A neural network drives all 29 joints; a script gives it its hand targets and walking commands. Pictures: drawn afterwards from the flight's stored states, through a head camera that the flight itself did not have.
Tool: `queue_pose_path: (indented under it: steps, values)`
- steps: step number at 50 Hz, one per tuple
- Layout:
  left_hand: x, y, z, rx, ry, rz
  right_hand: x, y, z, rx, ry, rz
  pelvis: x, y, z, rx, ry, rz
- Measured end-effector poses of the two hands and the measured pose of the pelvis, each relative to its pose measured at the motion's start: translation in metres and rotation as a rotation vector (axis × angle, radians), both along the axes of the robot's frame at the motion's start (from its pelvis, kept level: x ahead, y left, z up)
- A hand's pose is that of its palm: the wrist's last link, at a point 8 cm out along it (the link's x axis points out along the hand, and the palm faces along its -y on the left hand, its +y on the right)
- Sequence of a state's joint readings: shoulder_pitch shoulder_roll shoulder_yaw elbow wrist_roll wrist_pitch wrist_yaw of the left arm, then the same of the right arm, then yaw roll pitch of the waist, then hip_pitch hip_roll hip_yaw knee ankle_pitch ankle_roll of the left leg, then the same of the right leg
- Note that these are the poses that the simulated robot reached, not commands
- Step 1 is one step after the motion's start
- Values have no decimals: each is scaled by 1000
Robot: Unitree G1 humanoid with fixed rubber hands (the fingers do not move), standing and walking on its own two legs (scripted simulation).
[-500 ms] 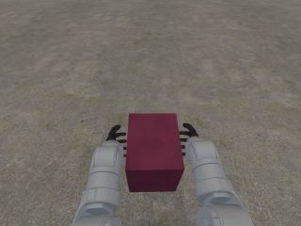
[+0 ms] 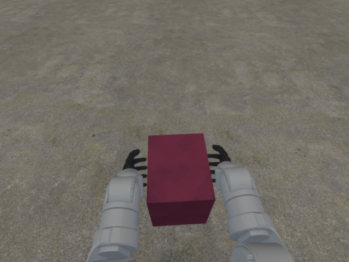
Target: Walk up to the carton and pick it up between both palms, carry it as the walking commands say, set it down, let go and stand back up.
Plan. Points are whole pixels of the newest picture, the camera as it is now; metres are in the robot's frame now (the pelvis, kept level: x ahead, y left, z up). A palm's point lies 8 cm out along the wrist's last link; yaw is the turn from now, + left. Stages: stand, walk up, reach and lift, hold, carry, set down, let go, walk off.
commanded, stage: carry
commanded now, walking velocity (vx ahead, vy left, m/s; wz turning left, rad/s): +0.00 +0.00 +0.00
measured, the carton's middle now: (177, 180) +0.36 +0.00 -0.03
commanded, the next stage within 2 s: hold in 1.92 s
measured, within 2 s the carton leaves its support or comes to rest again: neither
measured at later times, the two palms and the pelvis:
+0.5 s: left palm (123, 185) +0.30 +0.12 +0.05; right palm (222, 178) +0.31 -0.11 +0.05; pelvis -0.01 +0.01 +0.00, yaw +0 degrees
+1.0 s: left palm (124, 180) +0.31 +0.12 +0.06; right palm (223, 175) +0.31 -0.11 +0.06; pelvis -0.01 +0.01 +0.00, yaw +0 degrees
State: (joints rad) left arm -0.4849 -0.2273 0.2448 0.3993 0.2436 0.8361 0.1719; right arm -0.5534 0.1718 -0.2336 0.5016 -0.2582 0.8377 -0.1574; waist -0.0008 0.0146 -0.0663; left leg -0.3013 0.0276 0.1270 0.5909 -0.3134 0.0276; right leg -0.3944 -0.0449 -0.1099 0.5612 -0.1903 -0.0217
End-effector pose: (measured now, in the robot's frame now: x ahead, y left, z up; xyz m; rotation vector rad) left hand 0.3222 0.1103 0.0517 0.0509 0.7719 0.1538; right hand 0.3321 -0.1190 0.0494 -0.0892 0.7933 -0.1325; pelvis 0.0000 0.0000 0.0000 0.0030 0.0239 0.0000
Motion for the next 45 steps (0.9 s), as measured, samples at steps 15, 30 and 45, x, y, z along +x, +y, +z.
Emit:
queue_pose_path:
  steps: [15,30,45]
  values:
    - [9,5,21,7,-24,-2,8,6,27,-27,-29,5,-3,3,0,-3,-9,-5]
    - [-6,13,11,-20,-44,15,-7,14,13,3,-49,-12,-16,9,0,2,-5,-5]
    - [-5,7,4,17,-6,-33,-9,7,2,-12,-8,13,-8,11,0,-10,-4,0]
